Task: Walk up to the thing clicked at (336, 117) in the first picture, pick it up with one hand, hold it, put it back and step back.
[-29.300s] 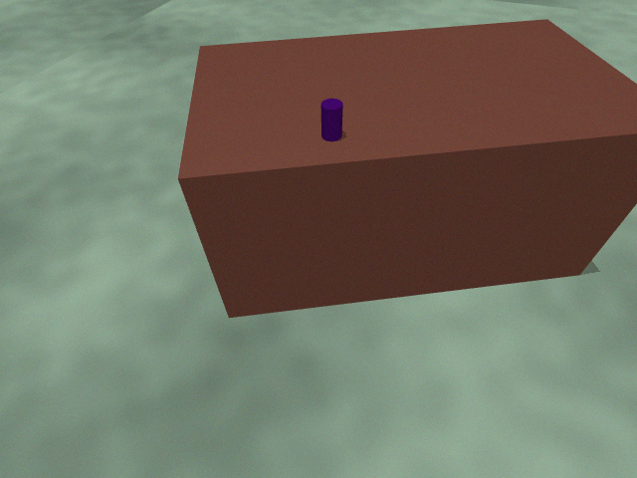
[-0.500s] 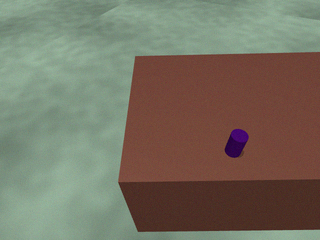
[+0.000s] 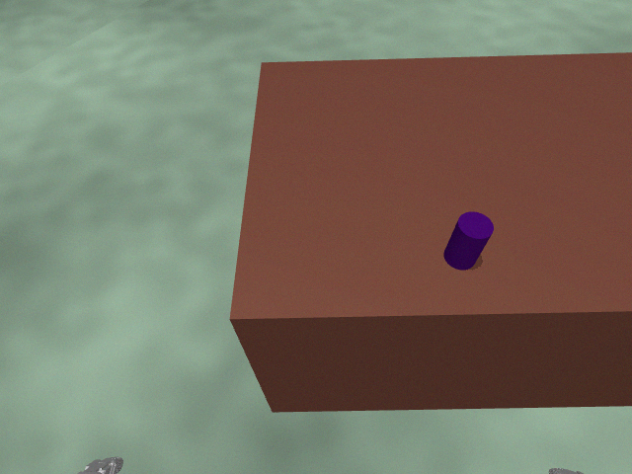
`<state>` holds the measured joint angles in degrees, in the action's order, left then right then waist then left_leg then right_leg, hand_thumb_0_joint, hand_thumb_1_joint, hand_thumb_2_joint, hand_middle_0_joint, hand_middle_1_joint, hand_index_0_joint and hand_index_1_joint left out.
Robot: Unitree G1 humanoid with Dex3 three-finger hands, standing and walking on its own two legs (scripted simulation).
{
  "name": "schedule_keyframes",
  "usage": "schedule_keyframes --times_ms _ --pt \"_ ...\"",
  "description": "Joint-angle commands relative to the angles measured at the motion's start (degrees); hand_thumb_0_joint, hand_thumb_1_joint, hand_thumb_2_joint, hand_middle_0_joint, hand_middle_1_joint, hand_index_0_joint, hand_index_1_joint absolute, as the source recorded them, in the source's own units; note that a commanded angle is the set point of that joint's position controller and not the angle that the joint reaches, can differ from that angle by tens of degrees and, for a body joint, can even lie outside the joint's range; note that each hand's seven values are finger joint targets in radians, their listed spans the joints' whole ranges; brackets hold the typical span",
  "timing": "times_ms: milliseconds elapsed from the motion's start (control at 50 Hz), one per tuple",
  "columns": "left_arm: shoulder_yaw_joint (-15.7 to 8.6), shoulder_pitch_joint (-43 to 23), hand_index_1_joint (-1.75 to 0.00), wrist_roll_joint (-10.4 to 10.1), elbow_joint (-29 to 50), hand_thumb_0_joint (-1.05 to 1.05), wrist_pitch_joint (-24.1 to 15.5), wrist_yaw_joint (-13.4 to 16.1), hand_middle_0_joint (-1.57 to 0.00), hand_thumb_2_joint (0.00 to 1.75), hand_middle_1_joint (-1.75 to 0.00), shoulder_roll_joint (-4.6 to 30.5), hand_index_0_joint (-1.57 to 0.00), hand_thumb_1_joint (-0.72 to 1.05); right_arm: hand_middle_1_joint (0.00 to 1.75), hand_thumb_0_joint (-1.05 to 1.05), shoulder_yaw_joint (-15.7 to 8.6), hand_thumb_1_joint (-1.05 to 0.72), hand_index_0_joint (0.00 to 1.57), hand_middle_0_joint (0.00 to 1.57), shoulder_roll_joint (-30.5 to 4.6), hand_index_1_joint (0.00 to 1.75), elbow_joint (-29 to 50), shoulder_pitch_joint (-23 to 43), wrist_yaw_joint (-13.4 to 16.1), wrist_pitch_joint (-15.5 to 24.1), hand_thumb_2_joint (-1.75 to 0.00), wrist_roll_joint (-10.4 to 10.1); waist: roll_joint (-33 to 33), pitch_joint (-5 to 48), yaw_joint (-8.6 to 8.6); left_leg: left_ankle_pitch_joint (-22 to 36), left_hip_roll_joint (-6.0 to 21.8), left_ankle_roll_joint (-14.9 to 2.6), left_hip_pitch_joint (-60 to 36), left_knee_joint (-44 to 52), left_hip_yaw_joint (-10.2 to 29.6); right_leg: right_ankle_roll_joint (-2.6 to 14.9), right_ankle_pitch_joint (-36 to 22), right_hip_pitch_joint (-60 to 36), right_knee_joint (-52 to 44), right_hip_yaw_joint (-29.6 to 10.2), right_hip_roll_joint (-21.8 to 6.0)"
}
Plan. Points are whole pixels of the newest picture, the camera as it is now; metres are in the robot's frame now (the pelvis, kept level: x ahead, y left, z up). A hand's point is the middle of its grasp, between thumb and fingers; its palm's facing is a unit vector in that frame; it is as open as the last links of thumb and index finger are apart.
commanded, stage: step back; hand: right
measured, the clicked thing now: (467, 241) +0.48 -0.22 -0.07
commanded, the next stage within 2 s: none
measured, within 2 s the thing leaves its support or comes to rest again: neither
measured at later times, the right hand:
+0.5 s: hand out of the picture -0.04 -0.23 -0.14, palm faces +0.00 +0.90 -0.43, open 7.4 cm
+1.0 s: hand out of the picture -0.14 -0.22 -0.15, palm faces -0.05 +0.90 -0.42, open 7.4 cm
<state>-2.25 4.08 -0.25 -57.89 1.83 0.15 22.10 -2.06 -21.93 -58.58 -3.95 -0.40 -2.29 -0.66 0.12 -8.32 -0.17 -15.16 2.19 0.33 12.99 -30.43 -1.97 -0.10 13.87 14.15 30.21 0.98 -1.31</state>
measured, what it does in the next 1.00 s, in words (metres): walks backwards: left foot, then right foot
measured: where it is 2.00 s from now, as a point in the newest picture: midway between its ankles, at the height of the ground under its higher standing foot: outside the picture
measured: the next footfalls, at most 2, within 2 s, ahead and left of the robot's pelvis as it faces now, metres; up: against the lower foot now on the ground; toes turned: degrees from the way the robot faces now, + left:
left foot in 0.22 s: -0.04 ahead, +0.14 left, +0.00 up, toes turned -1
right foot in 0.62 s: -0.12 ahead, -0.09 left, +0.00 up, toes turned -1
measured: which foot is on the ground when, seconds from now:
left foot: down 0.00-0.04, up 0.06-0.20, down 0.22-0.64, up 0.66-0.92, down 0.94-1.00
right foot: down 0.00-0.22, up 0.24-0.60, down 0.62-0.96, up 0.98-1.00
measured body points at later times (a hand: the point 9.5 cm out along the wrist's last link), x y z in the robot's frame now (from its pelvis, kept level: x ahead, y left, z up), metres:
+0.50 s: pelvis -0.10 +0.04 +0.00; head -0.02 +0.06 +0.44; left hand +0.03 +0.35 -0.14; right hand -0.04 -0.27 -0.11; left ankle -0.08 +0.14 -0.73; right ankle -0.14 -0.10 -0.67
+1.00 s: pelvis -0.23 +0.05 -0.02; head -0.17 +0.06 +0.43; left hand -0.09 +0.36 -0.13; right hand -0.14 -0.27 -0.13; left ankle -0.22 +0.16 -0.74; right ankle -0.18 -0.09 -0.71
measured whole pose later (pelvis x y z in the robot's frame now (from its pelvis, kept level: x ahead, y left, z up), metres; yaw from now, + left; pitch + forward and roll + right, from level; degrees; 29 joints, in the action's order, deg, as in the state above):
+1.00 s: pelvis -0.23 +0.05 -0.02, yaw -1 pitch -3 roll +1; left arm -3.6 4.9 1.1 -44.3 4.2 0.7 22.5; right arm -2.2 -21.8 -50.3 -9.1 0.4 -1.3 1.5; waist -2.8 -11.5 -0.7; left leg -20.0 -2.7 -1.6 15.0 -38.2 0.7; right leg 0.6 25.8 24.4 48.8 -5.1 0.2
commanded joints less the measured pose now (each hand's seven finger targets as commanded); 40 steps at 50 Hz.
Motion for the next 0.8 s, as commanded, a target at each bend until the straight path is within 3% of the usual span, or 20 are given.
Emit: schedule_keyframes --times_ms 0,20,40,60,140,160,180,200,220,240,300,440,520,560,580,600,620,640,700,780 --pt "-4.2 -0.3 -0.3 0.9 6.4 0.0 -0.5 0.6 -0.2 0.9 -0.3 16.1 -0.2 0.9 0.3 0.0 -3.5 -0.9 0.2 0.2 -11.1 0.3 5.2 -1.0 0.3 -0.1 -0.9 0.2 -8.8 10.9 -0.59 1.3 -3.0 -3.75 -1.1 -15.7 0.9 12.66 -19.5 2.6 -8.3 -15.9 -15.0" --pt "-4.6 -1.9 -0.3 1.8 7.6 0.0 -0.6 0.7 -0.2 0.9 -0.3 17.5 -0.2 0.9 0.3 0.0 -3.6 -0.9 0.2 0.2 -10.4 0.3 5.7 -2.0 0.1 -0.6 -0.9 0.4 -13.4 9.5 -0.77 -15.7 -5.4 -3.12 1.7 -24.4 1.8 16.29 -20.2 4.6 -10.9 -20.5 -19.8" --pt "-4.9 -3.9 -0.3 2.5 8.9 0.0 -0.8 0.8 -0.2 0.9 -0.3 18.4 -0.2 0.9 0.3 0.0 -3.6 -0.9 0.2 0.2 -10.5 0.3 6.1 -4.8 -0.1 -1.0 -0.9 0.6 -13.7 9.1 0.72 -19.5 -3.1 -3.46 2.2 -28.2 6.3 17.22 -19.4 6.9 -10.1 -20.8 -21.4" --pt "-4.7 -5.7 -0.3 2.4 9.8 0.0 -0.8 0.8 -0.2 0.9 -0.3 16.8 -0.2 0.9 0.3 0.0 -3.8 -0.9 0.2 0.2 -11.0 0.3 6.1 -5.7 -0.2 -0.9 -0.9 0.1 -11.2 9.5 1.38 -18.9 -3.1 -3.9 1.4 -29.3 8.2 16.11 -19.1 7.6 -8.0 -16.7 -19.1" --pt "-3.9 -6.1 -0.3 2.4 11.8 0.0 -0.2 1.2 -0.2 0.9 -0.3 15.0 -0.2 0.9 0.3 0.0 -4.3 -0.9 0.2 0.2 -11.7 0.3 5.8 -10.6 0.1 0.4 -0.9 0.9 -10.1 12.4 2.26 -9.5 -2.5 -2.5 2.7 -9.8 3.8 10.18 -19.9 0.0 1.4 -11.7 -13.3" --pt "-3.7 -5.6 -0.3 1.8 12.3 0.0 0.4 1.0 -0.2 0.9 -0.3 14.7 -0.2 0.9 0.3 0.0 -4.5 -0.9 0.2 0.2 -11.2 0.3 5.6 -11.3 0.3 1.0 -0.9 1.5 -7.8 12.0 2.79 -2.0 -3.2 -2.12 0.6 -0.5 1.6 8.63 -17.7 0.3 5.2 -9.9 -11.1" --pt "-3.4 -3.9 -0.3 1.2 12.5 0.0 1.1 0.8 -0.2 0.9 -0.3 12.7 -0.2 0.9 0.3 0.0 -4.8 -0.9 0.2 0.2 -11.9 0.3 5.8 -10.8 0.6 1.4 -0.9 2.6 -2.2 10.7 2.12 7.5 0.4 -2.46 -0.8 7.4 6.8 6.38 -11.2 2.6 10.7 -8.2 -7.3" --pt "-2.9 -1.6 -0.3 0.7 13.7 0.0 1.3 0.9 -0.2 0.9 -0.3 8.9 -0.2 0.9 0.3 0.0 -5.9 -0.9 0.2 0.2 -17.7 0.3 7.3 -8.6 0.8 1.9 -0.9 4.0 12.1 10.1 -0.11 24.2 12.8 -5.41 -5.3 10.4 24.9 2.84 9.8 13.0 21.2 -4.5 2.7" --pt "-3.5 -3.2 -0.3 1.3 13.5 0.0 1.4 1.7 -0.2 0.9 -0.3 10.6 -0.2 0.9 0.3 0.0 -6.6 -0.9 0.2 0.2 -22.4 0.3 8.6 -6.4 0.6 2.0 -0.9 2.8 12.7 9.9 1.6 31.7 19.7 -13.61 -0.7 10.3 29.9 1.23 23.4 13.4 29.4 -8.9 7.3" --pt "-3.8 -4.8 -0.3 1.9 12.9 0.0 1.5 2.2 -0.2 0.9 -0.3 11.7 -0.2 0.9 0.3 0.0 -6.8 -0.9 0.2 0.2 -22.1 0.3 9.3 -5.7 0.9 2.1 -0.9 2.7 11.0 9.7 2.79 29.8 20.8 -16.01 2.1 11.4 32.5 1.02 25.0 12.8 35.9 -13.4 8.3" --pt "-4.2 0.8 -0.3 0.5 10.9 0.0 1.3 1.9 -0.2 0.9 -0.3 11.2 -0.2 0.9 0.3 0.0 -4.7 -0.9 0.2 0.2 -15.2 0.3 10.5 -0.5 2.2 2.5 -0.9 2.7 7.6 8.8 -1.76 34.6 12.3 -12.37 -6.2 4.6 17.1 0.96 15.5 18.1 41.9 -14.2 7.9" --pt "-4.6 -0.2 -0.3 1.2 14.7 0.0 0.5 1.1 -0.2 0.9 -0.3 10.4 -0.2 0.9 0.3 0.0 -4.9 -0.9 0.2 0.2 -14.5 0.3 11.5 -7.9 3.0 2.2 -0.9 2.0 6.4 10.8 2.86 37.0 13.4 -14.57 -14.5 1.3 15.8 -1.78 16.0 14.5 26.0 -9.1 5.4" --pt "-4.7 4.5 -0.3 1.3 13.3 0.0 0.0 0.6 -0.2 0.9 -0.3 9.1 -0.2 0.9 0.3 0.0 -4.8 -0.9 0.2 0.2 -15.3 0.3 12.8 -5.8 2.4 1.5 -0.9 1.9 10.3 13.2 1.51 27.7 11.9 -12.25 -10.1 -0.1 13.9 -0.08 11.5 4.8 8.3 -3.4 3.7" --pt "-5.0 9.4 -0.3 1.8 11.0 0.0 -0.3 0.6 -0.2 0.9 -0.3 8.6 -0.2 0.9 0.3 0.0 -4.5 -0.9 0.2 0.2 -15.2 0.3 13.5 -3.2 2.1 0.9 -0.9 1.3 8.6 14.2 -1.17 24.3 11.4 -10.46 -4.6 -3.1 12.9 1.13 0.6 -3.6 -4.5 -1.3 3.6" --pt "-5.4 9.6 -0.3 2.4 11.2 0.0 -0.7 0.7 -0.2 0.9 -0.3 10.5 -0.2 0.9 0.3 0.0 -4.0 -0.9 0.2 0.2 -13.7 0.3 13.6 -3.3 1.9 0.9 -0.9 0.9 5.5 14.7 -1.23 18.6 9.3 -7.52 0.4 -5.0 11.7 2.3 -5.6 -8.0 -6.3 -5.4 1.1" --pt "-6.4 9.7 -0.3 3.0 11.9 0.0 -1.1 0.7 -0.2 0.9 -0.3 14.4 -0.2 0.9 0.3 0.0 -3.4 -0.9 0.2 0.2 -12.0 0.3 14.3 -3.6 1.8 1.0 -0.9 0.5 -3.5 14.0 -0.97 8.4 3.1 -3.82 10.1 -11.4 9.6 5.5 -11.9 -11.1 -5.9 -18.5 -7.4" --pt "-7.1 6.2 -0.3 1.8 12.8 0.0 -0.8 0.4 -0.2 0.9 -0.3 18.7 -0.2 0.9 0.3 0.0 -3.3 -0.9 0.2 0.2 -10.3 0.3 14.5 -0.8 2.4 0.7 -0.9 0.2 -15.0 10.2 -2.5 -15.9 -6.8 -0.98 11.9 -22.8 3.6 15.95 -20.0 -2.4 -9.5 -27.9 -18.0" --pt "-7.0 4.4 -0.3 2.5 14.8 0.0 -1.3 0.4 -0.2 0.9 -0.3 19.0 -0.2 0.9 0.3 0.0 -4.0 -0.9 0.2 0.2 -11.8 0.3 13.9 -0.9 2.7 0.3 -0.9 0.7 -13.9 7.1 -2.54 -22.9 -6.3 -0.44 10.9 -34.7 9.2 19.33 -22.5 4.2 -10.5 -32.7 -21.7" --pt "-5.6 -1.1 -0.3 1.7 16.6 0.0 -1.0 1.1 -0.2 0.9 -0.3 13.3 -0.2 0.9 0.3 0.0 -3.5 -0.9 0.2 0.2 -12.0 0.3 11.4 -6.2 2.6 0.7 -0.9 -0.2 -7.6 6.8 1.3 -15.4 -8.3 -0.22 13.5 -37.5 10.8 13.35 -28.9 -0.1 -4.6 -15.8 -11.9" --pt "-5.3 3.0 -0.3 2.4 17.8 0.0 -0.6 1.4 -0.2 0.9 -0.3 12.2 -0.2 0.9 0.3 0.0 -2.9 -0.9 0.2 0.2 -11.8 0.3 12.3 -6.3 2.8 1.4 -0.9 0.4 -10.6 9.2 -1.71 -15.5 -6.5 0.97 14.6 -27.6 7.5 13.22 -30.4 -8.4 -1.8 -14.0 -11.3"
